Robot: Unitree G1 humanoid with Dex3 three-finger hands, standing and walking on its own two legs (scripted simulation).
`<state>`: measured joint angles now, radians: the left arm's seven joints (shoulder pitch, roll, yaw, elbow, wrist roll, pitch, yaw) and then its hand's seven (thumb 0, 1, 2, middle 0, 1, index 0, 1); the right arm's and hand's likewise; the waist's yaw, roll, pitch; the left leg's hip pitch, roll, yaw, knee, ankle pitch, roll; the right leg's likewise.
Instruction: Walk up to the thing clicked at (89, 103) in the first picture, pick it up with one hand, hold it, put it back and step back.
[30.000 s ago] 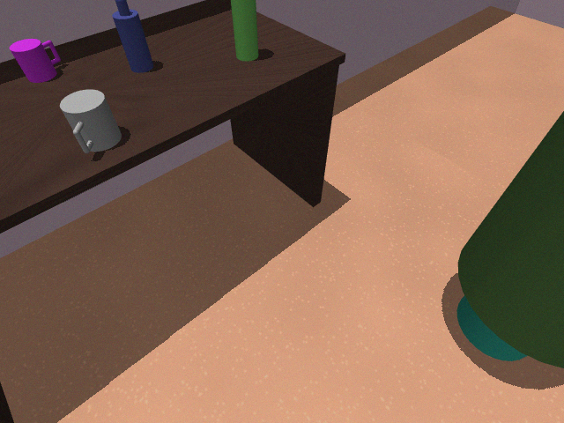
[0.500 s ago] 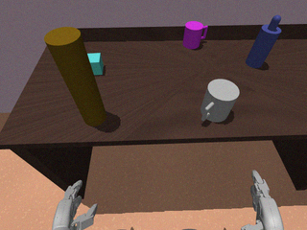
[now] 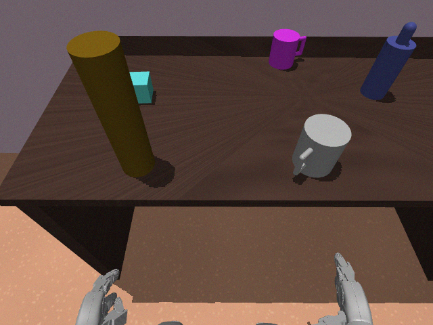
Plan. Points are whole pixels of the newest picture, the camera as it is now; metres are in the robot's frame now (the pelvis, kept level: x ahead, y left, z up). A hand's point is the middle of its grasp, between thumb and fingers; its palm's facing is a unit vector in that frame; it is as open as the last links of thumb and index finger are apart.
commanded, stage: home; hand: right
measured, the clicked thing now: (314, 150) +0.44 -0.19 +0.04
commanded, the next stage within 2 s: stand in 1.88 s
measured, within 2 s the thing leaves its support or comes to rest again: neither
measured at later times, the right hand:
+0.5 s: hand out of the picture +0.05 -0.27 -0.12, palm faces -0.05 +0.92 -0.38, open 17.5 cm
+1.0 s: hand out of the picture +0.03 -0.26 -0.12, palm faces -0.06 +0.93 -0.36, open 17.6 cm
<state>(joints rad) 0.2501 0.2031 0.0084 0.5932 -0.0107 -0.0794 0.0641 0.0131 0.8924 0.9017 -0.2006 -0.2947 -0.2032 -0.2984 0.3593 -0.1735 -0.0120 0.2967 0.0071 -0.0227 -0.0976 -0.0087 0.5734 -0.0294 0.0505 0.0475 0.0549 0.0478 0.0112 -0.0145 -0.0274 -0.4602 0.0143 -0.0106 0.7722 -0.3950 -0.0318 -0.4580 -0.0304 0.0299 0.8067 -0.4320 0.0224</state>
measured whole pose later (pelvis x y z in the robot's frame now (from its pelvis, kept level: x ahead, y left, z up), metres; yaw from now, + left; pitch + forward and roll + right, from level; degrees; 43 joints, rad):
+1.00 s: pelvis -0.03 -0.01 +0.04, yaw +0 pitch -4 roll +0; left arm 0.16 0.35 -0.01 1.12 0.01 0.00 0.00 0.01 0.90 0.90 -0.20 -0.30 -0.20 -0.30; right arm 0.16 -0.36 0.02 1.10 -0.01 -0.01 0.00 0.00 0.56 -0.03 0.05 0.05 0.06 0.05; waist 0.01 0.00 0.05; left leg -0.17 0.05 -0.03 0.41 -0.18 -0.04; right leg -0.15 0.00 0.00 0.41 -0.20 0.01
